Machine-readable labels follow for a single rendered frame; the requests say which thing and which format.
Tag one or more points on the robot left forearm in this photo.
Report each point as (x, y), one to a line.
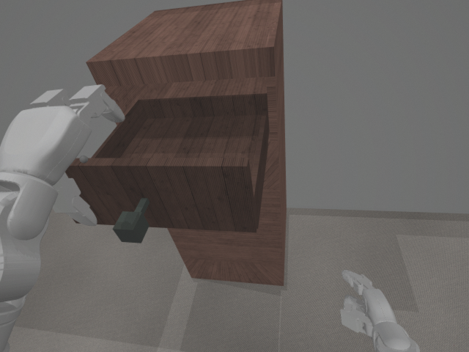
(25, 204)

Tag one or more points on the robot right hand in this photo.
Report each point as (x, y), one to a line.
(363, 315)

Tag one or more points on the drawer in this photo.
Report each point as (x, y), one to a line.
(200, 161)

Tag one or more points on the robot right forearm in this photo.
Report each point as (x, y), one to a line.
(391, 337)

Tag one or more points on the cabinet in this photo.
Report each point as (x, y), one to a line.
(231, 48)

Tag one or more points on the handle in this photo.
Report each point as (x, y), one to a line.
(131, 227)

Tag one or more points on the robot left hand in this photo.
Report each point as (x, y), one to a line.
(44, 141)

